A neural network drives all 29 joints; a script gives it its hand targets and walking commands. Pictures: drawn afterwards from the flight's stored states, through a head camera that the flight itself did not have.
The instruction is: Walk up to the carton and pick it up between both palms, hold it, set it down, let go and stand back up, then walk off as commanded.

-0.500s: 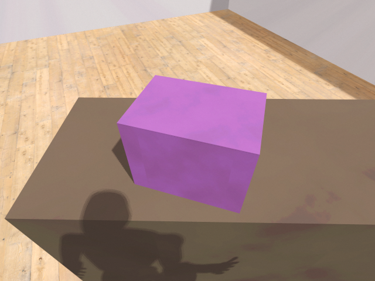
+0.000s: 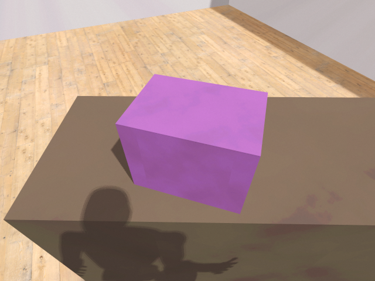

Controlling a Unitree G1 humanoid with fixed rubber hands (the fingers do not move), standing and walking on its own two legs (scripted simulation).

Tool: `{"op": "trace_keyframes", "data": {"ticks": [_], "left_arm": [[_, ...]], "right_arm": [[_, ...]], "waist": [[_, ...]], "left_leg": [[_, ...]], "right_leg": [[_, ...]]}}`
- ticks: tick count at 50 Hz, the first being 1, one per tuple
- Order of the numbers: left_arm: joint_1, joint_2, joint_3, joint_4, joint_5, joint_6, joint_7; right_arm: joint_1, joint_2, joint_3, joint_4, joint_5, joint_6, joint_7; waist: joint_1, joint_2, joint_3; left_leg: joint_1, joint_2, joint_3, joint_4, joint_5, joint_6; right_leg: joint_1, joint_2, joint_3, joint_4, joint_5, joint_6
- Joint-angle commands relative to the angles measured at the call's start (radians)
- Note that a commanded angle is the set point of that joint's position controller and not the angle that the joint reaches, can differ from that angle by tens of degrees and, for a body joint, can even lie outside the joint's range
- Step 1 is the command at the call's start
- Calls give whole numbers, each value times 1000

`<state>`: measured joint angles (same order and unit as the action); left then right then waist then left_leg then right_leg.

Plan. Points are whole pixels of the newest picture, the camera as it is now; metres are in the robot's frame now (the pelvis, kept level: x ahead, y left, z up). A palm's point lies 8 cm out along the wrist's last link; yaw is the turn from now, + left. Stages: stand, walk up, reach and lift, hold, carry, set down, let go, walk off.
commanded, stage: walk off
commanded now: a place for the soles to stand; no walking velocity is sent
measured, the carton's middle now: (195, 141) +0.46 -0.03 +0.03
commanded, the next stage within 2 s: none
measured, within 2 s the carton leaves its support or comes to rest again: neither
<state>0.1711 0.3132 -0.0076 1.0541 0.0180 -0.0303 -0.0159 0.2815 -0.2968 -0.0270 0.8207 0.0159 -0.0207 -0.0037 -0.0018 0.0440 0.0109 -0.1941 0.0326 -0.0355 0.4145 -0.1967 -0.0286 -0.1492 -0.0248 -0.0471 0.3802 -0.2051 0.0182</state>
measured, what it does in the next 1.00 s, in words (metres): walks backwards: right foot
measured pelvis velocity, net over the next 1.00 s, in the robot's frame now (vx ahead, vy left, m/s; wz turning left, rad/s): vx -0.17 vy -0.03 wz -0.01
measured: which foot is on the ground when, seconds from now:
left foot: down 0.00-0.36, up 0.38-1.00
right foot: down 0.00-0.16, up 0.18-0.32, down 0.34-1.00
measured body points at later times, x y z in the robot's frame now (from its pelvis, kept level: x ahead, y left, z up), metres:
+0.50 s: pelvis -0.09 -0.06 -0.01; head -0.05 -0.13 +0.43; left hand -0.03 +0.25 -0.09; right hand -0.01 -0.36 -0.18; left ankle -0.07 +0.11 -0.67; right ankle -0.09 -0.12 -0.74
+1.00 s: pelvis -0.17 -0.03 -0.01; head -0.14 -0.08 +0.44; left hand -0.03 +0.27 -0.08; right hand -0.10 -0.34 -0.16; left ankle -0.17 +0.10 -0.69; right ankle -0.09 -0.11 -0.74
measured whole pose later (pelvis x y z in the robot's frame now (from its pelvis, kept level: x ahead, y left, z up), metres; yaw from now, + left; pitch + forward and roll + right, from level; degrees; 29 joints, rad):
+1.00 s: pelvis -0.17 -0.03 -0.01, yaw -1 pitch -5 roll +1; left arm 0.12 0.33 0.03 0.77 0.02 0.04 0.02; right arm 0.22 -0.39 -0.10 0.82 0.02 0.10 -0.01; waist 0.00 0.09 0.17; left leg -0.35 -0.12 -0.13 0.96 -0.42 0.00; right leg -0.27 0.01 -0.05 0.48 -0.13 -0.08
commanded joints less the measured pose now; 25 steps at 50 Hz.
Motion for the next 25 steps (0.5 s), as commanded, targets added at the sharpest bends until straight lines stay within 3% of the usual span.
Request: {"op": "trace_keyframes", "data": {"ticks": [1,2,3,4,5,6,7,8,9,10,11,12,13,14,15,16,17,18,19,20,21,22,23,24,25], "left_arm": [[-56,304,103,-146,-15,-1,22],[-22,307,103,-152,-21,0,26],[4,305,113,-163,-15,12,27],[12,303,111,-180,-9,19,23],[1,301,124,-206,-3,30,18],[-25,277,121,-207,-3,34,19],[4,271,120,-226,-7,37,18],[50,276,122,-227,-8,45,13],[67,254,137,-227,-8,50,16],[77,258,142,-241,-13,56,14],[93,280,143,-266,-14,66,12],[86,274,153,-261,-29,68,16],[89,266,144,-279,-33,68,13],[102,254,142,-282,-23,57,10],[131,230,140,-278,-19,50,13],[151,248,137,-256,-23,41,19],[155,298,149,-252,-3,33,27],[152,363,163,-262,11,26,33],[87,427,183,-285,22,27,41],[11,408,176,-322,20,30,50],[-26,356,171,-320,17,28,54],[-18,331,164,-312,10,35,60],[-23,305,160,-301,16,25,58],[-7,303,166,-291,6,28,63],[16,293,159,-303,-2,27,64]], "right_arm": [[-79,-288,-77,-15,-49,1,-5],[-74,-280,-75,-22,-40,5,-8],[-58,-291,-76,-28,-48,18,-6],[-60,-299,-78,-50,-43,25,-1],[-32,-311,-83,-68,-51,33,-5],[-63,-311,-91,-53,-52,39,-5],[-104,-325,-91,-68,-53,35,-6],[-94,-360,-100,-87,-56,40,-4],[-112,-376,-107,-96,-62,47,-1],[-132,-385,-110,-137,-60,43,-4],[-131,-415,-124,-154,-66,45,-9],[-167,-394,-115,-162,-68,50,-13],[-214,-378,-109,-191,-64,44,-19],[-201,-355,-107,-198,-65,43,-22],[-194,-335,-101,-167,-60,50,-21],[-171,-322,-106,-146,-57,62,-21],[-141,-274,-93,-160,-42,71,-17],[-104,-247,-92,-138,-38,81,-27],[-126,-286,-92,-158,-41,90,-42],[-88,-320,-107,-102,-44,98,-48],[-110,-315,-110,-72,-29,99,-43],[-93,-332,-112,-60,-27,101,-37],[-65,-323,-115,-64,-29,103,-30],[-58,-325,-115,-47,-25,107,-35],[-65,-320,-107,-49,-19,98,-31]], "waist": [[-18,-44,30],[-13,21,-6],[0,32,-18],[1,43,12],[-9,31,-12],[-17,50,36],[-2,56,59],[-3,110,41],[8,166,104],[19,175,67],[16,203,74],[27,207,94],[39,245,107],[55,170,101],[73,171,99],[64,98,35],[45,-86,-38],[47,-274,-33],[42,-227,-2],[30,-155,78],[21,-138,119],[10,-83,110],[1,-116,65],[11,-83,46],[17,-172,36]], "left_leg": [[-47,82,-46,26,391,96],[-26,82,-23,44,444,113],[-18,68,-28,77,428,126],[-60,72,-43,84,290,149],[-82,83,-86,50,288,166],[-132,97,-96,39,199,179],[-188,135,-147,-1,161,210],[-194,182,-208,-48,174,244],[-287,227,-241,-74,194,270],[-330,302,-314,-124,171,329],[-349,333,-348,-121,156,348],[-351,326,-332,-102,178,342],[-307,275,-269,-29,238,312],[-267,230,-251,20,257,267],[-186,165,-184,108,272,201],[-143,67,-78,275,258,134],[-258,-52,-51,388,-11,112],[-400,-148,-66,557,-369,67],[-373,-150,-169,680,-427,71],[-334,-147,-210,773,-374,69],[-367,-159,-241,755,-280,58],[-376,-178,-244,753,-234,57],[-364,-191,-215,772,-210,38],[-366,-189,-199,760,-206,30],[-374,-184,-177,734,-200,33]], "right_leg": [[-35,-133,92,73,395,-94],[-44,-138,103,100,448,-109],[-80,-137,100,109,389,-113],[-118,-125,101,126,313,-119],[-98,-102,79,175,244,-112],[-125,-94,82,198,150,-104],[-111,-33,37,268,75,-103],[-108,11,3,383,-72,-78],[-79,29,-5,445,-210,-61],[-72,57,0,584,-316,-56],[-67,58,32,698,-365,-61],[-87,35,82,704,-381,-65],[-109,0,126,599,-375,-67],[-91,-13,95,451,-326,-66],[-68,-34,81,186,-219,-58],[-8,-81,151,3,28,-46],[148,-143,232,33,351,-54],[146,-286,375,22,525,-103],[-42,-372,492,-29,415,-142],[-150,-345,456,-52,250,-114],[-127,-267,370,-53,184,-32],[-66,-221,325,-41,213,15],[-28,-194,298,-22,294,-10],[33,-181,276,-6,340,5],[98,-167,245,0,385,22]]}}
